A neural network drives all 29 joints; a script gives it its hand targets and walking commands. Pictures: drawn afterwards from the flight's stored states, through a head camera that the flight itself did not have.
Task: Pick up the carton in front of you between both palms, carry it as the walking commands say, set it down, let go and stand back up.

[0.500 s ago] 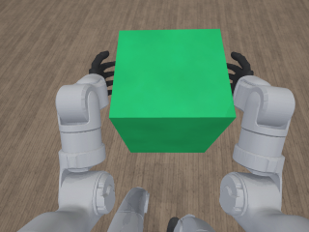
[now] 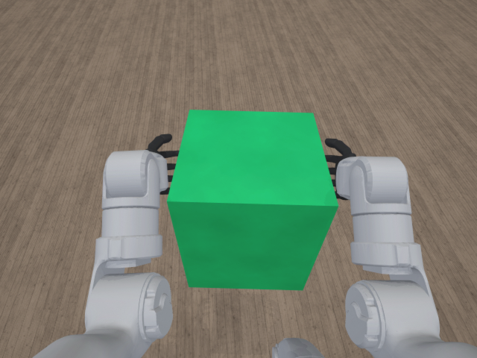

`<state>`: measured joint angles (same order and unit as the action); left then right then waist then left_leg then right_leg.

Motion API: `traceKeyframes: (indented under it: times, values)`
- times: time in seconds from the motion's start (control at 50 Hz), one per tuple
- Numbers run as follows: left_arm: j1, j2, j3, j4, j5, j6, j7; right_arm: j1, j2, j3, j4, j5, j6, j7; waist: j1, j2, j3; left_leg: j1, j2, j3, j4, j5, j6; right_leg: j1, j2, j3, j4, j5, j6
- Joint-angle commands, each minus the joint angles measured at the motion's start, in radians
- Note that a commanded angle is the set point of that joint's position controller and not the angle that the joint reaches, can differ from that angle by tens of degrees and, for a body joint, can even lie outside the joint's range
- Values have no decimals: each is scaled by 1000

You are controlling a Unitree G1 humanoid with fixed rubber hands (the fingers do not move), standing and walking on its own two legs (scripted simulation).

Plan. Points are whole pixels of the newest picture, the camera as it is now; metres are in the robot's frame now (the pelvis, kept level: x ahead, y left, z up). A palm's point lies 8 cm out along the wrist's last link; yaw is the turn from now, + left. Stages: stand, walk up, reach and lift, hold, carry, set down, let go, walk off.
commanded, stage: carry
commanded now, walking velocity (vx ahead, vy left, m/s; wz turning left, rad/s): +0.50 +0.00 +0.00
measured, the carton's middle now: (248, 203) +0.36 -0.01 +0.04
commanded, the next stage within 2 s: none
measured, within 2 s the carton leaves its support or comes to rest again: neither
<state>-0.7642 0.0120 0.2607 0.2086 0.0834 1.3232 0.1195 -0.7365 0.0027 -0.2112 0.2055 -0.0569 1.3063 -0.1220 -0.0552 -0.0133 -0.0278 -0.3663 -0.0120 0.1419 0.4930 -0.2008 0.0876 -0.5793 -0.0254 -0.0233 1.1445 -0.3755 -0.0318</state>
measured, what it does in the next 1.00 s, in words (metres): walks ahead: right foot, then left foot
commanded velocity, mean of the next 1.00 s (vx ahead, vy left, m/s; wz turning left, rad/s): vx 0.25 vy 0.00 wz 0.00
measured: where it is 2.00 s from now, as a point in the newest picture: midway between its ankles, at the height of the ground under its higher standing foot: (238, 279)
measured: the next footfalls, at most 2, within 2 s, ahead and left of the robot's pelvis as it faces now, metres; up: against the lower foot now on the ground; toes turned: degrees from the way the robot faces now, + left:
right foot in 0.26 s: +0.31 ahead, -0.13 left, +0.00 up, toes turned -5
left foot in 0.66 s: +0.56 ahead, +0.10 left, +0.00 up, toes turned -10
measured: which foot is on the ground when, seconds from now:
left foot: down 0.00-0.28, up 0.30-0.64, down 0.66-1.00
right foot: up 0.00-0.24, down 0.26-0.70, up 0.72-0.86, down 0.88-1.00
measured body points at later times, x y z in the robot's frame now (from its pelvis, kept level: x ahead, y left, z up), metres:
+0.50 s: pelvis +0.29 -0.04 +0.02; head +0.31 -0.05 +0.47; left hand +0.57 +0.13 +0.09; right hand +0.59 -0.17 +0.08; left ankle +0.34 +0.10 -0.68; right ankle +0.27 -0.12 -0.73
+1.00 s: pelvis +0.51 +0.00 +0.00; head +0.47 +0.00 +0.45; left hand +0.79 +0.15 +0.09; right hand +0.78 -0.15 +0.09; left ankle +0.52 +0.10 -0.73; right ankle +0.49 -0.11 -0.73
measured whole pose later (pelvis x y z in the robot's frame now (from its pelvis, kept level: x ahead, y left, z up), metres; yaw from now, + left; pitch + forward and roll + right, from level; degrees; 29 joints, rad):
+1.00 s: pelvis +0.51 +0.00 +0.00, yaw +0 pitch +3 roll +0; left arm -0.18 -0.14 0.12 -0.26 0.13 1.23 0.09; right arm -0.17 0.13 -0.12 -0.26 -0.12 1.23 -0.09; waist -0.01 0.00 -0.16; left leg -0.30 0.05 0.21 0.50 -0.24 0.03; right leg -0.25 -0.06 -0.13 0.52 -0.30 0.00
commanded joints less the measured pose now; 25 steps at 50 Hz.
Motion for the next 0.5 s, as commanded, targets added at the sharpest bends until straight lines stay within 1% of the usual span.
traceKeyframes:
  times: [0.0,0.02,0.06,0.1,0.16,0.18,0.2,0.22,0.24,0.26,0.28,0.3,0.32,0.34,0.36,0.38,0.42,0.44,0.48]
  values:
    - [-738,-1181,-580,-180,-431,-66,-193,-864,1192,573,-263,494,-64,235,13,111,-505,477,280,-342,-166,134,133,-144,-43,10,-110,29,20]
    - [-708,-1183,-596,-186,-430,-72,-192,-828,1189,585,-266,487,-69,232,12,109,-499,490,280,-322,-164,169,138,-154,-49,0,-172,45,25]
    - [-641,-1189,-630,-196,-426,-83,-196,-739,1183,606,-264,462,-78,231,10,116,-490,505,267,-270,-146,280,127,-137,-44,-27,-297,106,28]
    - [-579,-1198,-666,-208,-423,-94,-208,-647,1176,628,-264,432,-87,234,9,135,-476,521,244,-213,-123,403,101,-96,-22,-63,-412,180,25]
    - [-500,-1207,-717,-251,-425,-106,-230,-527,1165,660,-291,388,-100,238,10,164,-435,521,212,-133,-83,515,58,5,19,-114,-595,273,15]
    - [-469,-1208,-730,-269,-424,-107,-238,-484,1160,670,-307,374,-103,240,17,168,-429,513,205,-110,-47,555,41,69,36,-134,-670,296,9]
    - [-420,-1210,-741,-281,-422,-107,-245,-439,1156,681,-325,364,-103,241,37,147,-452,477,182,-58,41,608,12,214,55,-168,-769,355,2]
    - [-367,-1206,-745,-289,-415,-108,-253,-371,1149,690,-331,353,-101,244,53,114,-495,370,160,-24,144,567,-26,432,26,-154,-783,387,-10]
    - [-290,-1198,-742,-288,-402,-107,-261,-332,1133,702,-351,346,-98,249,85,36,-549,207,143,-23,301,329,-67,648,-125,26,-747,389,-45]
    - [-242,-1154,-733,-289,-367,-117,-262,-322,1153,714,-366,353,-90,259,92,-194,-623,-98,44,-28,521,78,-98,897,-337,396,-729,446,-186]
    - [-182,-1151,-738,-302,-358,-122,-263,-286,1147,732,-378,352,-88,268,103,-299,-583,-330,-33,-71,647,-310,-97,991,-372,532,-786,535,-249]
    - [-173,-1162,-753,-361,-368,-126,-267,-271,1168,752,-395,356,-97,274,107,-233,-546,-414,14,-117,719,-337,-81,999,-367,468,-781,575,-240]
    - [-166,-1184,-777,-410,-378,-130,-272,-244,1178,761,-421,358,-107,276,108,-134,-516,-434,51,-137,702,-297,-78,957,-349,399,-786,610,-212]
    - [-163,-1198,-806,-462,-382,-138,-276,-220,1184,774,-450,359,-116,277,103,-69,-479,-425,84,-140,630,-246,-81,894,-333,335,-808,604,-175]
    - [-157,-1197,-831,-513,-389,-144,-279,-186,1185,788,-475,356,-124,276,98,-52,-465,-379,100,-139,535,-211,-91,833,-311,277,-841,571,-144]
    - [-139,-1192,-850,-551,-394,-149,-282,-149,1184,802,-501,350,-132,275,95,-68,-464,-326,93,-119,463,-189,-104,800,-297,228,-859,561,-127]
    - [-54,-1194,-870,-579,-407,-152,-294,-66,1155,820,-552,330,-144,265,89,-94,-451,-267,78,-78,375,-151,-121,749,-276,159,-895,526,-126]
    - [-10,-1174,-868,-592,-409,-151,-298,-28,1159,829,-573,326,-144,260,87,-103,-438,-248,80,-66,313,-115,-128,724,-266,127,-914,485,-125]
    - [49,-1131,-868,-629,-418,-140,-304,30,1133,831,-622,321,-138,253,86,-137,-393,-218,78,-35,190,-20,-133,694,-240,66,-932,476,-113]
